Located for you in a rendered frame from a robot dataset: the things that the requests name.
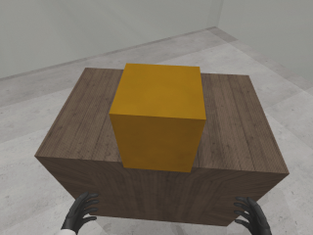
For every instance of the left robot hand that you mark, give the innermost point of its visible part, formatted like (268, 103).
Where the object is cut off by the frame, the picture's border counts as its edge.
(74, 219)

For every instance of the right robot hand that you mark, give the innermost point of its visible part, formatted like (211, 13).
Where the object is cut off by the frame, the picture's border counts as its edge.
(257, 222)

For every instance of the pedestal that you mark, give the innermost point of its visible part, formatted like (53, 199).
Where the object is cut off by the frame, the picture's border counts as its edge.
(238, 155)

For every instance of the carton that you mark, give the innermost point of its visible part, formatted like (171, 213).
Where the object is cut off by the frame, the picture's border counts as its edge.
(158, 116)

